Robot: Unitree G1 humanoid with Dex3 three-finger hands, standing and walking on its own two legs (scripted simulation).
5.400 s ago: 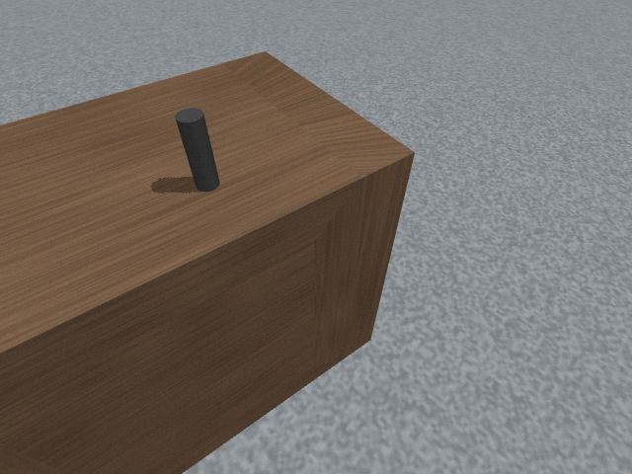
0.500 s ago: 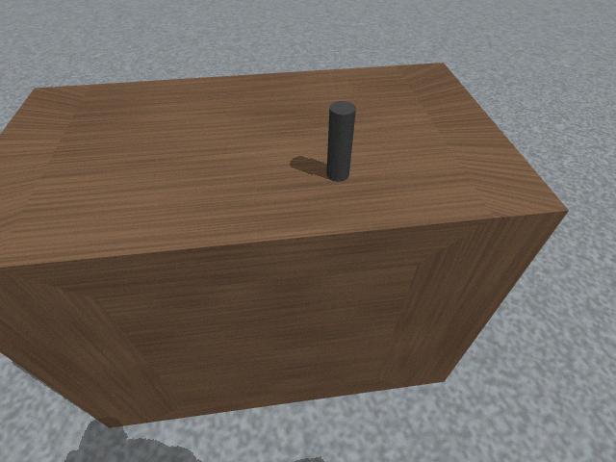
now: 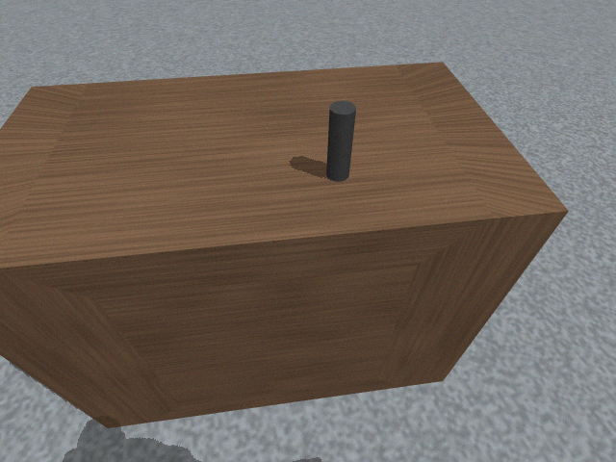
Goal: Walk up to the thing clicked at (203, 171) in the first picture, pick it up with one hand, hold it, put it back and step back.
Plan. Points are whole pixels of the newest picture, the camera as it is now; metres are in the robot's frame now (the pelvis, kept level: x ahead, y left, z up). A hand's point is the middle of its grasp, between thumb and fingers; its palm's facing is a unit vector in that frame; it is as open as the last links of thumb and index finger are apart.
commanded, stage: stand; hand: right
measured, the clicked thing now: (340, 143) +0.61 -0.05 +0.09
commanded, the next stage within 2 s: walk up in 0.54 s
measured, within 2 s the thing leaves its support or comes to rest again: neither
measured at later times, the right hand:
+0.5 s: hand out of the picture +0.07 -0.25 -0.16, palm faces -0.04 +0.94 -0.33, open 7.4 cm
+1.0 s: hand out of the picture +0.13 -0.13 -0.17, palm faces -0.15 +0.93 -0.33, open 7.4 cm
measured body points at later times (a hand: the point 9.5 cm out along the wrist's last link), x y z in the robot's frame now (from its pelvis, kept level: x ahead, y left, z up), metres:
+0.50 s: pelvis +0.00 +0.00 +0.00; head +0.00 +0.00 +0.45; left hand +0.07 +0.31 -0.13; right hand +0.07 -0.30 -0.13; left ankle +0.00 +0.15 -0.75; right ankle -0.01 -0.11 -0.75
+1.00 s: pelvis +0.03 +0.13 -0.03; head +0.06 +0.13 +0.42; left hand +0.03 +0.50 -0.13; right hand +0.14 -0.18 -0.14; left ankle +0.07 +0.27 -0.75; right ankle +0.01 -0.04 -0.70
